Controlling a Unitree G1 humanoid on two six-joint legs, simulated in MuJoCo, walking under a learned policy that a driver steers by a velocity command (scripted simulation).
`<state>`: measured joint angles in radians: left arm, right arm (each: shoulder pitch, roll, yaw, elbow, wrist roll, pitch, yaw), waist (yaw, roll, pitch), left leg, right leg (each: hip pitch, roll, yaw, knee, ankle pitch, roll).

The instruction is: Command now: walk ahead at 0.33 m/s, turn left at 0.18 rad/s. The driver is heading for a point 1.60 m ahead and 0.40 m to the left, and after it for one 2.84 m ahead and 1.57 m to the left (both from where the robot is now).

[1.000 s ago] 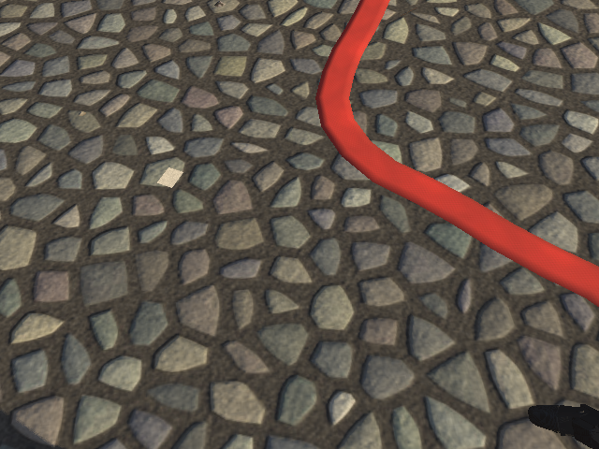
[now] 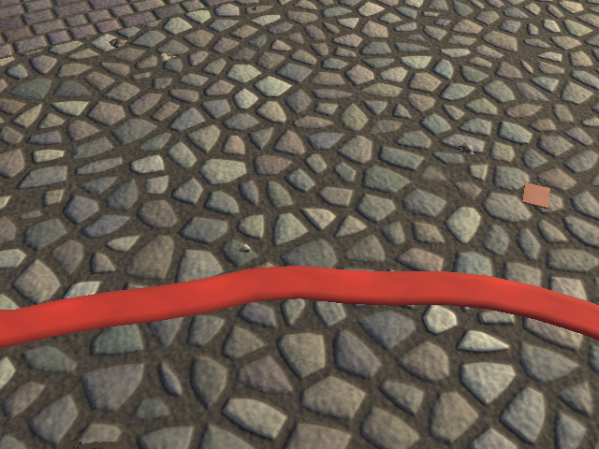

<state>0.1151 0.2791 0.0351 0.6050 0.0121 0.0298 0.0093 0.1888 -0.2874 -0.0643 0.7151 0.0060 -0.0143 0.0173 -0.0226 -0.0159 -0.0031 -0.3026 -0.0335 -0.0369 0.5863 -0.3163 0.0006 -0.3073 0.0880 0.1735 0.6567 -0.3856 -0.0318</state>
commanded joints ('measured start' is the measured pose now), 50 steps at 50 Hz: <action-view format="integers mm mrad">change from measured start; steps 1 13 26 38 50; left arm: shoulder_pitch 10 2 299 313 59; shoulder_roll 131 64 103 142 11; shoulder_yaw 39 22 24 13 -6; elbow -74 -40 120 138 142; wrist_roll -29 -6 29 -29 -15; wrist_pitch -59 -77 -140 -131 -55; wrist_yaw -1 -12 -5 -10 -71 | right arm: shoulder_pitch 101 71 -181 290 150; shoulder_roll -235 -176 -75 -321 -29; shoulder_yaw -47 -68 -1 -54 27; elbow -45 -31 -162 -48 111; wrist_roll -2 -18 -41 -63 -23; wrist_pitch -30 8 22 -15 -123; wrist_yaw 3 12 88 0 0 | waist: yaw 17 56 81 -191 41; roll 236 160 -85 86 87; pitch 120 16 115 -459 159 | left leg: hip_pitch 64 -144 -695 785 164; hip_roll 308 47 128 453 123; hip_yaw -643 -410 -8 -744 263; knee -447 -277 630 -217 -489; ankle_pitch -707 -129 151 -231 746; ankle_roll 274 150 49 235 1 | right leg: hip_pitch -298 239 374 -392 -378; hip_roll -7 2 -357 -71 -157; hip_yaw -136 -173 -146 -25 -266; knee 174 -274 -530 891 342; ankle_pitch -199 172 193 -79 462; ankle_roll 10 83 -49 -56 -61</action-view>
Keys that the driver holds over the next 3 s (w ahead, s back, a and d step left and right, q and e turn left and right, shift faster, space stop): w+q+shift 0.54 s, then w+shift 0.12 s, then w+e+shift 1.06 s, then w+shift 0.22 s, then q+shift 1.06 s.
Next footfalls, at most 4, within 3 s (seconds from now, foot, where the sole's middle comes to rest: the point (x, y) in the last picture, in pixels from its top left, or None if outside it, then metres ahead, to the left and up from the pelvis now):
0.30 right None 0.17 -0.13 -0.76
0.72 left None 0.45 0.27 -0.76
1.16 right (154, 311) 0.87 0.38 -0.76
1.56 left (91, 207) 1.25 0.62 -0.76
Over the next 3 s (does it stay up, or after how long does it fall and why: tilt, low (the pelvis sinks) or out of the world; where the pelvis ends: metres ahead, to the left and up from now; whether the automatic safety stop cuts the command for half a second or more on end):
stays up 1.80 0.27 0.01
